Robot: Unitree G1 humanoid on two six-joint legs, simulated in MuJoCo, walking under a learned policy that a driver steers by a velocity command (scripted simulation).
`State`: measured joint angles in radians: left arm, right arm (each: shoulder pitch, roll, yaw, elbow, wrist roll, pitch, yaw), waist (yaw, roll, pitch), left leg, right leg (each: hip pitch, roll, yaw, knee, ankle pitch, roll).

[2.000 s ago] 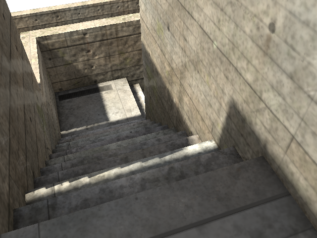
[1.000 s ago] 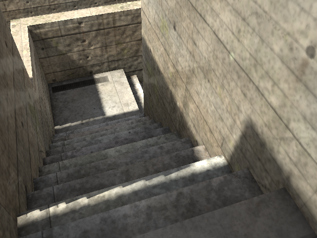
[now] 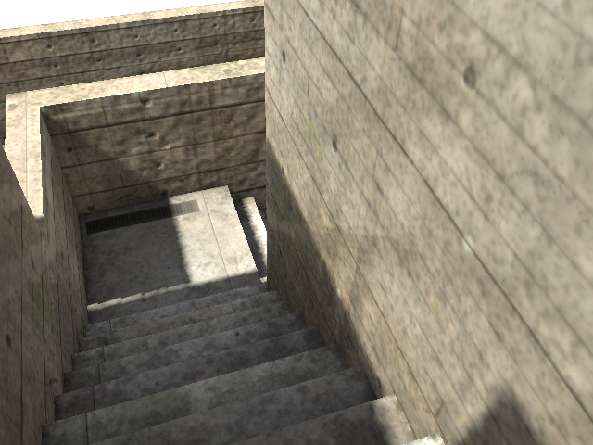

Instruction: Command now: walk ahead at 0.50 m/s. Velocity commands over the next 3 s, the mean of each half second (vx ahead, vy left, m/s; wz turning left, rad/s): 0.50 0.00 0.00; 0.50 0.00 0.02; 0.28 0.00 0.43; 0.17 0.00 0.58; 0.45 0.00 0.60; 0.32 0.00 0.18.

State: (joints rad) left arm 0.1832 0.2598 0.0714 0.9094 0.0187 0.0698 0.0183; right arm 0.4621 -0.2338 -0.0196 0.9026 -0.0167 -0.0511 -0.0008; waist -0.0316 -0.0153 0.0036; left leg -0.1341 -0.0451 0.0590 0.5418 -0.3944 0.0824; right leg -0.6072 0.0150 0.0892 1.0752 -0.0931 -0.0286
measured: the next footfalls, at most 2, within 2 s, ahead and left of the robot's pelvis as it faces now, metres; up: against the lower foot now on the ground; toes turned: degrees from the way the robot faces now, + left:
right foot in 0.12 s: +0.06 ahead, -0.12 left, +0.00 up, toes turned +0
left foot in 0.54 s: +0.20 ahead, +0.09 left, -0.20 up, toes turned -1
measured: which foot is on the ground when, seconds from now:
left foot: down 0.00-0.14, up 0.16-0.52, down 0.54-1.00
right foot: up 0.00-0.10, down 0.12-0.54, up 0.56-1.00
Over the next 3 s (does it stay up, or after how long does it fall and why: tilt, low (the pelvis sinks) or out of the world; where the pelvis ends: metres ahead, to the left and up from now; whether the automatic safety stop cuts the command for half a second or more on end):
stays up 0.92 0.14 -0.83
